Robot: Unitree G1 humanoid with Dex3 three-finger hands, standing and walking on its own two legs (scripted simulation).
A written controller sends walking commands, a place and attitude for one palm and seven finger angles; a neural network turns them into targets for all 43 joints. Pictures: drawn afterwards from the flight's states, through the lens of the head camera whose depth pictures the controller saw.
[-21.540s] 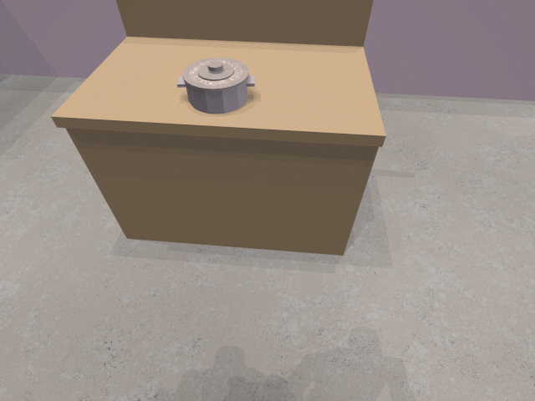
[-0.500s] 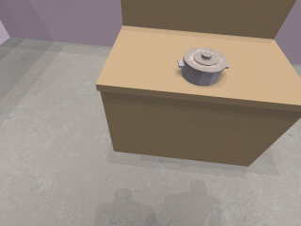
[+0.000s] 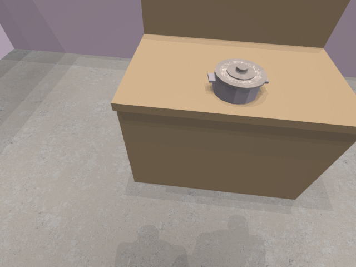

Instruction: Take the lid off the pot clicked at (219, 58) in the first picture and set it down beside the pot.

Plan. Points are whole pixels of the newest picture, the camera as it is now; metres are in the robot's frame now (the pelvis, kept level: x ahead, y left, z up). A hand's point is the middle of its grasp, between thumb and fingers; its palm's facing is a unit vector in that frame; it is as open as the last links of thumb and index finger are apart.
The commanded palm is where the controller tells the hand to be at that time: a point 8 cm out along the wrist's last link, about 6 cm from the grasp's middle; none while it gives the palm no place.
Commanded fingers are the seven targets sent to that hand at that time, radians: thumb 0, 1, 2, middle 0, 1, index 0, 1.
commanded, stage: look again from close up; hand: left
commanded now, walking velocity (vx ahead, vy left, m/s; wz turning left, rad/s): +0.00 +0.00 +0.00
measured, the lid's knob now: (241, 67) +0.81 -0.20 +0.02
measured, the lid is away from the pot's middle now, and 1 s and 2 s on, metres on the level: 0.01 0.01 0.01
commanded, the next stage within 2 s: shuffle to correct the standing spot in 0.26 s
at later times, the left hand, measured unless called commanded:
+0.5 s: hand out of the picture -0.04 +0.13 -0.18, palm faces +0.05 -0.99 -0.14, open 7.4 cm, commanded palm none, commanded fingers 0.00 0.90 0.90 -0.20 -0.30 -0.20 -0.30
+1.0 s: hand out of the picture +0.00 +0.08 -0.19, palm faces +0.00 -0.99 -0.13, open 7.4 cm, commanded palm none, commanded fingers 0.00 0.90 0.90 -0.20 -0.30 -0.20 -0.30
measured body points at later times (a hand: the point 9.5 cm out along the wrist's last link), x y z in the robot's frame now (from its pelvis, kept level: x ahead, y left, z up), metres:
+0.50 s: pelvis +0.01 -0.02 +0.00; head +0.02 -0.01 +0.44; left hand -0.05 +0.18 -0.17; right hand -0.03 -0.22 -0.17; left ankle -0.03 +0.10 -0.74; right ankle -0.08 -0.11 -0.74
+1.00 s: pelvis +0.10 -0.08 -0.03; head +0.15 -0.07 +0.42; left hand +0.00 +0.13 -0.18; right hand +0.19 -0.32 -0.16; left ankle +0.17 -0.01 -0.75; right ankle -0.07 -0.11 -0.71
